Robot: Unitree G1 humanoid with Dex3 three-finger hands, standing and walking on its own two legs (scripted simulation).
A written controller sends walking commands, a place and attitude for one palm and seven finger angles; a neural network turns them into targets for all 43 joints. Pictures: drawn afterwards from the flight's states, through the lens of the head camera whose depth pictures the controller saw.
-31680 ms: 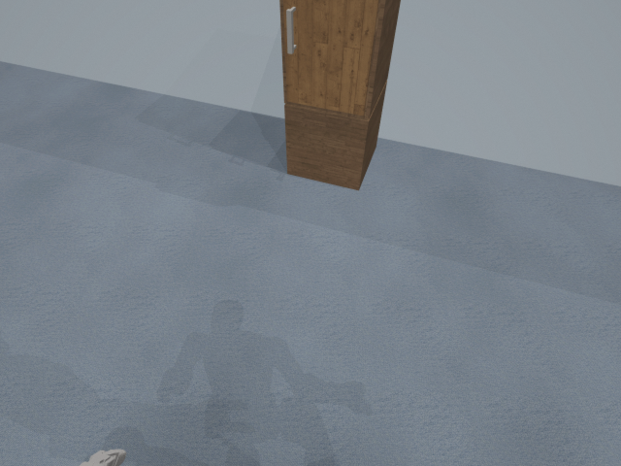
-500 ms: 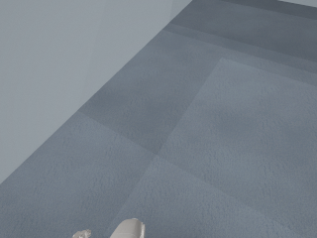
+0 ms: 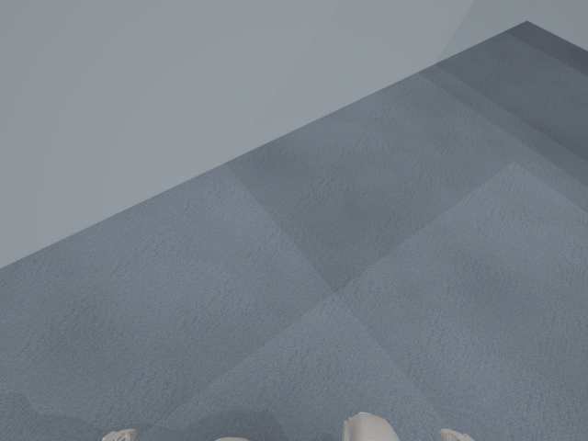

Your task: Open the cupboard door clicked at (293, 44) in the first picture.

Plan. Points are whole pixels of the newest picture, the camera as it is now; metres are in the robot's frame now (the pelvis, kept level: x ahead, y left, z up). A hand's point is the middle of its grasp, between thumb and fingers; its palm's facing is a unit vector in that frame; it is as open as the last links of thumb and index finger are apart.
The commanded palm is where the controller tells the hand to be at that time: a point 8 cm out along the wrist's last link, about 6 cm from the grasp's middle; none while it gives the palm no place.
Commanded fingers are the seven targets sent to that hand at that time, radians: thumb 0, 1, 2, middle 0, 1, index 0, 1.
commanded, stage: turn to face it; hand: left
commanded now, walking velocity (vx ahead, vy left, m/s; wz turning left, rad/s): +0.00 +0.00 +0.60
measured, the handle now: out of the picture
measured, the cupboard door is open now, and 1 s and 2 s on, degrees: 53 53 53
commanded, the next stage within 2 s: none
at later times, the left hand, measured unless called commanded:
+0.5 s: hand out of the picture +0.05 +0.13 -0.15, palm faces +0.29 -0.92 -0.26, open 7.3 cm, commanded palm none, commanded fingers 0.00 0.90 0.90 -0.20 -0.30 -0.20 -0.30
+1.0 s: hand out of the picture -0.06 +0.19 -0.17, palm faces +0.59 -0.77 -0.25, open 7.4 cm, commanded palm none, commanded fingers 0.00 0.90 0.90 -0.20 -0.30 -0.20 -0.30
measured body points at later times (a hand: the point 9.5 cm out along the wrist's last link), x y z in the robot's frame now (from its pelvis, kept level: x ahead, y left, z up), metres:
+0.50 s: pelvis +0.01 -0.07 +0.00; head +0.07 -0.09 +0.45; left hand +0.04 +0.18 -0.13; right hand +0.13 -0.31 -0.16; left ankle -0.05 +0.07 -0.65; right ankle +0.00 -0.17 -0.74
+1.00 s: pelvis +0.00 -0.04 +0.00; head +0.03 +0.01 +0.45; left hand -0.09 +0.23 -0.15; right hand +0.23 -0.18 -0.13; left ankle -0.03 +0.04 -0.74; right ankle +0.09 -0.19 -0.66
